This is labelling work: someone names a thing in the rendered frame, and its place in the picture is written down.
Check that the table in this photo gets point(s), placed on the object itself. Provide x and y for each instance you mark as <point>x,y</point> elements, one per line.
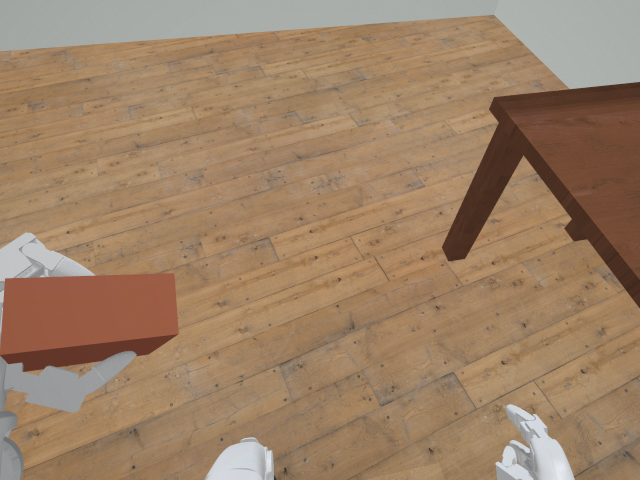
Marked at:
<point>584,144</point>

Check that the left robot hand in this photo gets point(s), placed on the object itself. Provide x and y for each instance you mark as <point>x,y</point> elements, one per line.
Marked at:
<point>27,257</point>

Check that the left robot forearm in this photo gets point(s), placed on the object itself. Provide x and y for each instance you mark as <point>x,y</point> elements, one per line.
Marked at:
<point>11,458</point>

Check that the sponge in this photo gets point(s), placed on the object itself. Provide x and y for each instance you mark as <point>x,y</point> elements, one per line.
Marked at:
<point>63,321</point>

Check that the right robot hand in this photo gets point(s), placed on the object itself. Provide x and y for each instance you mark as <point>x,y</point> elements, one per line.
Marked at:
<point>545,460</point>

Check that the robot left thigh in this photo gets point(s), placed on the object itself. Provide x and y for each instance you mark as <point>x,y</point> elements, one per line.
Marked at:
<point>243,461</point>

